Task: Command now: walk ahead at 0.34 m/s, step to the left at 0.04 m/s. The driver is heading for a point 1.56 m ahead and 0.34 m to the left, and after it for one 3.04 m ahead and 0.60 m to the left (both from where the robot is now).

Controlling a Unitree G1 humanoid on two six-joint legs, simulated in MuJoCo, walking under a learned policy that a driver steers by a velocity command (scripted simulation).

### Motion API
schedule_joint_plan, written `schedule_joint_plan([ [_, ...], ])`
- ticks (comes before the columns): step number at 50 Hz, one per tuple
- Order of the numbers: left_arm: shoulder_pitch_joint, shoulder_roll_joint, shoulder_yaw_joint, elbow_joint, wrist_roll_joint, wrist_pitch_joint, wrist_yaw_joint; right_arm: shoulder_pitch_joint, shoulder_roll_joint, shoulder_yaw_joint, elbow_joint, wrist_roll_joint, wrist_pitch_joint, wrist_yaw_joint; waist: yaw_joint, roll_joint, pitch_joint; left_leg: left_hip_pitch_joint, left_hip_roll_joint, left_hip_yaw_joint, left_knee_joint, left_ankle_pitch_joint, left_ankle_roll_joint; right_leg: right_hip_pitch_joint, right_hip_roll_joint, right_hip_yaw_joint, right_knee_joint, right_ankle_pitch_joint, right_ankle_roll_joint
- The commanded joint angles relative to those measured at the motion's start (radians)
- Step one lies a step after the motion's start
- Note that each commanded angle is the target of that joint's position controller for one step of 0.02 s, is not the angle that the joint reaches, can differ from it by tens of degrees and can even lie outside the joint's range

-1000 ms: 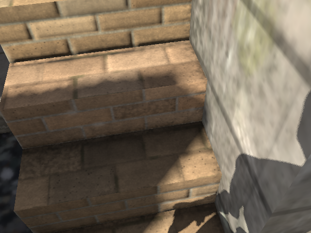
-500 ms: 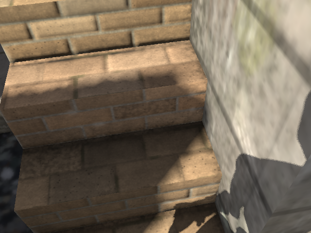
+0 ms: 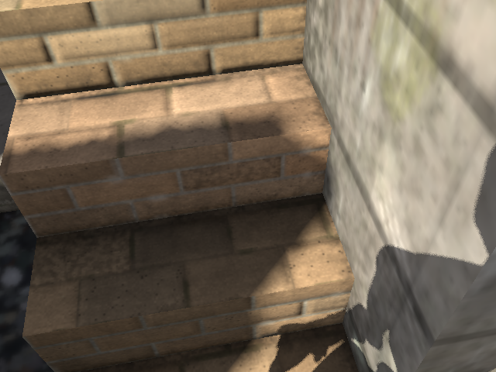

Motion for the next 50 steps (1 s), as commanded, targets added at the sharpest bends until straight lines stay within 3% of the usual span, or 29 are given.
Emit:
schedule_joint_plan([
  [1, 0.012, 0.112, 0.024, -0.043, -0.001, -0.011, 0.003, 0.009, -0.107, -0.018, -0.033, 0.000, -0.008, -0.003, 0.000, -0.026, -0.018, 0.102, 0.086, -0.048, 0.025, 0.316, 0.038, -0.105, -0.117, 0.048, -0.045, 0.289, -0.004],
  [50, 0.012, 0.109, 0.024, -0.038, -0.001, -0.011, 0.003, 0.010, -0.104, -0.019, -0.033, 0.000, -0.010, -0.002, 0.001, -0.026, -0.019, 0.098, 0.088, -0.044, 0.024, 0.319, 0.036, -0.100, -0.120, 0.037, -0.046, 0.289, -0.003],
])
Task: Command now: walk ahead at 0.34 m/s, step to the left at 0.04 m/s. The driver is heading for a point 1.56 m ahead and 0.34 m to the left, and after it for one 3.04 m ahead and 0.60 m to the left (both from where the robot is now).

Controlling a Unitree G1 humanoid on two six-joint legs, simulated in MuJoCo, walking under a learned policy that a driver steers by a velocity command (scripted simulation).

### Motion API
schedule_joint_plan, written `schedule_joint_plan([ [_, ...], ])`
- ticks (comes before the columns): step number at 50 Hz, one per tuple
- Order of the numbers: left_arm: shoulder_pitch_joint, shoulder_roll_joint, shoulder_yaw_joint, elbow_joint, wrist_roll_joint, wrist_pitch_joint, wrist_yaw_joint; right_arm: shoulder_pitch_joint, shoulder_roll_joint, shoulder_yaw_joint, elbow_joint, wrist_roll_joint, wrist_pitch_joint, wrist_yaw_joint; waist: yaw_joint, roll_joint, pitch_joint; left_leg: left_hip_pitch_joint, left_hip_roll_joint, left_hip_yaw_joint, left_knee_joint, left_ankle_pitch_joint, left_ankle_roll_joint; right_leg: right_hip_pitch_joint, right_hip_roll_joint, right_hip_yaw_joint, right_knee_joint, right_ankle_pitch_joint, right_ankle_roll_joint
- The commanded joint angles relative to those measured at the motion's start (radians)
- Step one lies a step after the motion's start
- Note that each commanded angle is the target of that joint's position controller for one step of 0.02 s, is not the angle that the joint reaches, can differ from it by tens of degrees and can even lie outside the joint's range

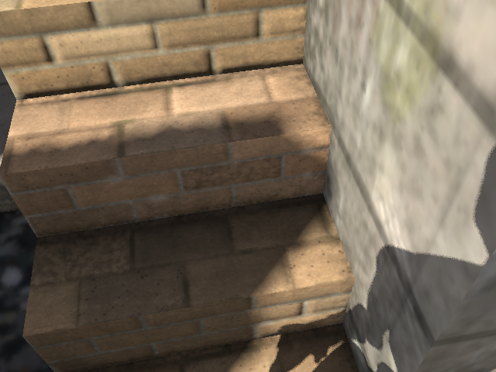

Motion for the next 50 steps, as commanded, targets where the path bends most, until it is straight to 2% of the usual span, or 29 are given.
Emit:
schedule_joint_plan([
  [1, 0.013, 0.112, 0.023, -0.043, -0.001, -0.011, 0.003, 0.009, -0.107, -0.018, -0.033, 0.000, -0.008, -0.003, 0.000, -0.026, -0.018, 0.098, 0.084, -0.047, 0.024, 0.318, 0.038, -0.101, -0.115, 0.048, -0.044, 0.288, -0.006],
  [21, 0.013, 0.111, 0.023, -0.041, -0.001, -0.011, 0.003, 0.010, -0.106, -0.018, -0.033, 0.000, -0.009, -0.003, 0.000, -0.026, -0.018, 0.097, 0.085, -0.046, 0.024, 0.319, 0.037, -0.099, -0.116, 0.044, -0.044, 0.289, -0.005],
  [22, 0.059, 0.226, 0.077, -0.059, 0.024, 0.011, 0.021, 0.021, -0.240, -0.069, -0.025, 0.030, 0.022, 0.005, 0.049, 0.065, 0.044, -0.078, 0.019, 0.027, 0.133, 0.213, 0.048, -0.004, -0.217, 0.155, 0.041, 0.520, -0.036],
  [23, 0.026, 0.143, 0.035, -0.027, -0.011, 0.000, 0.009, 0.043, -0.027, -0.003, -0.039, -0.004, 0.002, 0.004, -0.035, -0.111, -0.054, 0.099, 0.087, -0.063, -0.016, 0.257, 0.036, -0.092, -0.149, 0.048, -0.005, 0.398, -0.026],
  [24, 0.015, 0.075, 0.023, -0.041, -0.013, -0.002, 0.007, 0.023, -0.076, -0.014, -0.035, -0.003, -0.006, 0.004, -0.002, -0.110, -0.025, 0.097, 0.092, -0.040, 0.031, 0.341, 0.038, -0.106, -0.104, 0.031, -0.015, 0.317, -0.007],
  [25, 0.037, 0.077, 0.024, -0.031, -0.009, -0.001, 0.010, 0.006, -0.104, -0.021, -0.038, 0.001, -0.008, 0.002, 0.005, -0.081, -0.026, 0.098, 0.094, -0.040, 0.057, 0.389, 0.041, -0.107, -0.098, 0.024, -0.014, 0.302, -0.002],
  [27, 0.043, 0.091, 0.028, -0.030, -0.002, 0.001, 0.011, 0.014, -0.117, -0.025, -0.033, 0.002, -0.007, 0.002, 0.002, -0.042, -0.024, 0.085, 0.095, -0.041, 0.072, 0.397, 0.040, -0.104, -0.099, 0.027, -0.014, 0.282, -0.002],
  [29, 0.054, 0.113, 0.036, -0.020, -0.002, 0.005, 0.008, 0.020, -0.109, -0.023, -0.033, 0.004, -0.008, 0.002, -0.002, -0.008, -0.021, 0.068, 0.095, -0.043, 0.069, 0.378, 0.037, -0.093, -0.106, 0.032, -0.007, 0.287, -0.005],
  [33, 0.069, 0.111, 0.039, -0.007, -0.002, 0.009, 0.005, 0.027, -0.109, -0.027, -0.032, 0.004, -0.004, 0.002, -0.004, -0.004, -0.010, 0.055, 0.097, -0.045, 0.076, 0.351, 0.035, -0.103, -0.108, 0.035, 0.000, 0.276, -0.004],
  [34, 0.071, 0.095, 0.035, -0.010, -0.008, 0.008, 0.007, 0.032, -0.111, -0.027, -0.025, 0.004, -0.005, 0.003, 0.001, -0.021, -0.013, 0.052, 0.099, -0.051, 0.069, 0.350, 0.040, -0.094, -0.096, 0.028, -0.005, 0.259, -0.004],
  [35, 0.076, 0.093, 0.034, -0.007, -0.006, 0.008, 0.008, 0.026, -0.113, -0.029, -0.026, 0.004, -0.006, 0.003, 0.004, -0.013, -0.006, 0.049, 0.099, -0.050, 0.072, 0.345, 0.040, -0.099, -0.095, 0.029, -0.006, 0.251, -0.003],
  [38, 0.089, 0.101, 0.039, 0.000, -0.005, 0.010, 0.008, 0.026, -0.106, -0.029, -0.025, 0.004, -0.004, 0.004, 0.001, 0.000, -0.001, 0.044, 0.099, -0.051, 0.074, 0.322, 0.037, -0.105, -0.097, 0.033, -0.005, 0.245, -0.006],
  [39, 0.106, 0.113, 0.042, 0.005, -0.002, 0.009, 0.007, 0.039, -0.117, -0.032, -0.020, -0.002, -0.003, 0.002, 0.002, 0.036, 0.020, 0.052, 0.097, -0.058, 0.072, 0.313, 0.031, -0.123, -0.108, 0.039, -0.004, 0.256, -0.006],
  [40, 0.108, 0.118, 0.040, 0.016, -0.011, 0.004, 0.010, 0.023, -0.105, -0.028, -0.028, -0.013, 0.008, 0.007, -0.017, -0.009, 0.019, 0.054, 0.093, -0.057, 0.065, 0.274, 0.040, -0.122, -0.108, 0.047, 0.005, 0.296, -0.006],
  [43, 0.113, 0.107, 0.037, 0.017, -0.010, 0.003, 0.008, 0.037, -0.102, -0.027, -0.020, -0.009, 0.016, 0.010, -0.018, -0.024, 0.017, 0.046, 0.090, -0.054, 0.065, 0.241, 0.044, -0.121, -0.111, 0.052, 0.013, 0.298, -0.006],
  [44, 0.083, 0.208, 0.070, 0.008, 0.050, -0.012, -0.035, 0.007, -0.178, -0.066, -0.036, 0.016, 0.036, 0.007, 0.029, 0.032, -0.043, 0.024, 0.052, -0.057, 0.077, 0.233, 0.037, -0.106, -0.104, 0.065, -0.002, 0.336, -0.004],
  [45, 0.068, 0.212, 0.079, 0.019, 0.049, -0.021, -0.055, -0.007, -0.163, -0.069, -0.060, 0.008, 0.049, -0.002, 0.009, -0.007, -0.036, 0.026, 0.057, -0.058, 0.071, 0.215, 0.035, -0.124, -0.104, 0.063, 0.005, 0.345, -0.005],
  [46, 0.065, 0.193, 0.080, 0.035, 0.036, -0.025, -0.056, -0.002, -0.158, -0.076, -0.067, 0.000, 0.056, -0.013, 0.009, -0.028, -0.036, 0.022, 0.049, -0.061, 0.063, 0.170, 0.039, -0.145, -0.097, 0.065, 0.002, 0.318, -0.007],
  [47, 0.071, 0.166, 0.077, 0.046, 0.026, -0.028, -0.056, 0.004, -0.148, -0.080, -0.074, -0.001, 0.063, -0.019, 0.008, -0.039, -0.028, 0.020, 0.050, -0.066, 0.054, 0.160, 0.040, -0.160, -0.095, 0.063, 0.000, 0.299, -0.007],
  [48, 0.068, 0.139, 0.070, 0.060, 0.016, -0.027, -0.052, 0.009, -0.140, -0.081, -0.078, 0.011, 0.068, -0.022, 0.007, -0.066, -0.039, 0.021, 0.049, -0.059, 0.057, 0.145, 0.049, -0.164, -0.084, 0.062, 0.002, 0.265, -0.007],
  [50, 0.068, 0.133, 0.069, 0.076, 0.018, -0.028, -0.047, 0.018, -0.128, -0.085, -0.086, 0.012, 0.072, -0.023, 0.007, -0.063, -0.025, 0.010, 0.050, -0.060, 0.055, 0.140, 0.055, -0.185, -0.078, 0.062, -0.009, 0.212, -0.005],
])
